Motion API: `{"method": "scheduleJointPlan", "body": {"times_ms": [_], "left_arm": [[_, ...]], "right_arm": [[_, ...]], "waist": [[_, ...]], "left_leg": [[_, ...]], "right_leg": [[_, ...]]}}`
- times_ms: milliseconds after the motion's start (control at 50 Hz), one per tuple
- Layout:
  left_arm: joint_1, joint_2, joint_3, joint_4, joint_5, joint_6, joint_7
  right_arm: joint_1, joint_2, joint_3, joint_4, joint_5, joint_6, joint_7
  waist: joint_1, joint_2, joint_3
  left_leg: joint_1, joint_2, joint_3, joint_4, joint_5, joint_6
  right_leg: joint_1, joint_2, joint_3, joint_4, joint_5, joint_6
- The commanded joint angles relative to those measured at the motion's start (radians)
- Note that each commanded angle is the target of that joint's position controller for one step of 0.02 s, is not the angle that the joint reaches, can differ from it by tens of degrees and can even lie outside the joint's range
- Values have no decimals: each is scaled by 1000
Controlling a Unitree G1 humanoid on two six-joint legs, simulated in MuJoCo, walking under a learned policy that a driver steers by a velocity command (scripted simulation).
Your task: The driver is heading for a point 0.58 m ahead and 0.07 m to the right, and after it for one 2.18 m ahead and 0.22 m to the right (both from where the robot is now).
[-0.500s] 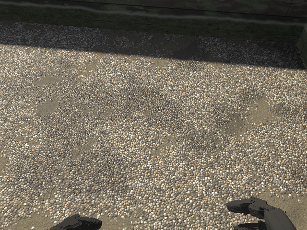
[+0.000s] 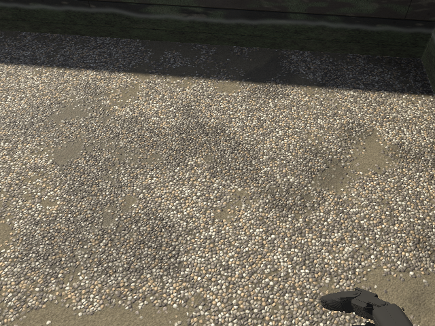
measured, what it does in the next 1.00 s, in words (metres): stands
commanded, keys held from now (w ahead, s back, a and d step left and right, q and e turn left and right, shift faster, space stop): w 1.00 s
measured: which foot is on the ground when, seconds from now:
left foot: down 0.00-1.00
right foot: down 0.00-1.00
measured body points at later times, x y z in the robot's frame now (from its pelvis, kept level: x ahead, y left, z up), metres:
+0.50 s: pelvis +0.00 +0.00 +0.00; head +0.01 +0.00 +0.45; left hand +0.17 +0.21 -0.08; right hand +0.23 -0.18 -0.05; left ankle +0.02 +0.14 -0.75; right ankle -0.02 -0.10 -0.75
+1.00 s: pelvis +0.00 +0.01 +0.00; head +0.01 +0.00 +0.45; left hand +0.17 +0.21 -0.08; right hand +0.23 -0.18 -0.05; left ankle +0.02 +0.14 -0.75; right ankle -0.02 -0.10 -0.75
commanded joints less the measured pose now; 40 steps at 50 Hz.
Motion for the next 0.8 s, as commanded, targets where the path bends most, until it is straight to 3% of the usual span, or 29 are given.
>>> {"method": "scheduleJointPlan", "body": {"times_ms": [20,60,80,100,120,140,160,180,200,220,260,280,300,320,400,420,440,460,480,540,560,580,600,620,720,740,760,780,800], "left_arm": [[-56,82,28,-95,14,-19,-1],[-43,81,27,-90,15,-21,-4],[-39,90,32,-74,-2,-15,2],[-44,95,33,-76,-11,-12,5],[-58,84,27,-92,5,-17,-1],[-53,80,26,-87,13,-18,-3],[-43,81,26,-85,13,-19,-4],[-37,91,32,-69,-2,-13,3],[-42,94,32,-71,-10,-11,5],[-52,82,26,-86,5,-16,-1],[-37,81,25,-78,13,-18,-4],[-31,92,31,-62,-2,-12,4],[-36,94,32,-65,-10,-10,6],[-46,81,26,-80,5,-15,0],[-30,79,23,-71,14,-19,-5],[-22,92,29,-53,-4,-12,2],[-30,96,30,-57,-11,-9,5],[-45,81,24,-75,5,-14,0],[-38,78,23,-70,13,-16,-2],[-25,78,22,-66,14,-19,-4],[-16,93,28,-47,-4,-12,3],[-24,97,29,-52,-11,-9,5],[-39,81,22,-70,5,-14,0],[-32,78,22,-65,13,-16,-1],[-19,80,20,-60,12,-19,-5],[-14,95,26,-44,-4,-12,2],[-22,97,27,-48,-11,-10,5],[-36,80,20,-66,6,-14,0],[-28,77,20,-62,13,-16,-1]], "right_arm": [[-120,-74,-25,-113,4,-19,2],[-114,-74,-24,-114,-1,-20,0],[-57,-70,-27,-80,-9,-18,-10],[-66,-75,-28,-82,-6,-17,-11],[-125,-72,-24,-115,5,-18,-2],[-116,-69,-23,-112,3,-18,-1],[-112,-71,-23,-113,0,-18,-1],[-54,-70,-27,-78,-8,-17,-11],[-61,-73,-28,-79,-6,-16,-12],[-120,-70,-24,-113,5,-18,-3],[-107,-69,-23,-111,1,-19,-3],[-50,-69,-27,-76,-8,-17,-12],[-56,-72,-27,-77,-6,-16,-13],[-114,-69,-24,-111,5,-18,-5],[-98,-66,-21,-111,-3,-19,-5],[-42,-66,-25,-75,-10,-16,-15],[-49,-71,-26,-78,-7,-15,-15],[-107,-67,-22,-111,4,-16,-6],[-100,-65,-22,-108,2,-17,-5],[-93,-65,-21,-110,-3,-18,-6],[-37,-65,-25,-75,-11,-16,-15],[-45,-70,-26,-77,-7,-14,-15],[-102,-66,-22,-110,4,-16,-7],[-95,-63,-21,-108,2,-16,-6],[-88,-63,-20,-111,-4,-17,-8],[-34,-65,-24,-76,-12,-14,-16],[-41,-70,-25,-78,-8,-13,-15],[-97,-66,-22,-110,3,-15,-6],[-91,-64,-21,-107,1,-15,-6]], "waist": [[12,8,-83],[14,2,-114],[-12,1,-156],[-8,7,-114],[14,7,-56],[11,5,-85],[14,2,-100],[-11,-2,-144],[-7,4,-106],[16,9,-56],[16,4,-97],[-9,-2,-141],[-5,4,-104],[18,10,-54],[16,0,-111],[-10,-2,-150],[-7,4,-104],[16,10,-49],[14,9,-77],[16,3,-107],[-9,0,-146],[-6,6,-100],[17,13,-46],[16,12,-74],[15,3,-108],[-10,-1,-141],[-7,4,-96],[16,12,-44],[15,13,-72]], "left_leg": [[-102,60,-24,-49,242,28],[-74,61,-21,-42,266,26],[-26,65,-11,-55,187,26],[-44,60,-8,-58,153,28],[-100,57,-16,-58,211,27],[-88,63,-19,-60,233,26],[-76,64,-18,-55,247,25],[-30,66,-8,-66,176,25],[-46,61,-4,-70,147,26],[-97,58,-13,-68,207,26],[-74,65,-15,-65,246,26],[-27,67,-4,-75,176,25],[-43,62,-1,-78,148,27],[-94,59,-10,-76,208,27],[-54,66,-10,-70,255,25],[-8,69,0,-80,178,27],[-32,64,2,-84,146,28],[-88,61,-7,-84,202,27],[-78,67,-10,-86,225,27],[-51,67,-8,-79,251,26],[-5,70,2,-88,175,28],[-29,65,4,-92,144,29],[-85,62,-6,-92,201,29],[-75,68,-9,-93,225,29],[-38,68,-6,-85,250,30],[2,71,3,-95,171,31],[-22,67,4,-100,139,32],[-79,63,-5,-100,198,31],[-70,68,-8,-101,222,32]], "right_leg": [[145,-94,114,-42,167,-18],[149,-94,116,-36,195,-18],[156,-89,117,-61,110,-21],[135,-86,118,-77,74,-17],[125,-90,117,-62,139,-16],[142,-93,120,-55,162,-19],[145,-93,121,-51,177,-19],[154,-88,121,-71,99,-21],[137,-85,121,-85,68,-19],[129,-88,121,-70,133,-17],[149,-92,124,-58,173,-20],[157,-86,125,-78,97,-22],[140,-83,124,-90,68,-19],[132,-86,124,-76,131,-17],[150,-90,128,-61,184,-19],[155,-84,130,-86,98,-22],[134,-82,130,-99,63,-18],[127,-85,128,-84,123,-17],[145,-88,131,-76,146,-19],[149,-88,132,-68,175,-19],[154,-83,135,-92,90,-22],[133,-81,134,-106,56,-18],[126,-83,132,-90,116,-16],[144,-87,134,-82,140,-19],[141,-88,137,-77,166,-17],[146,-82,139,-100,78,-19],[127,-80,138,-112,46,-16],[121,-82,135,-96,107,-15],[140,-85,137,-88,130,-17]]}}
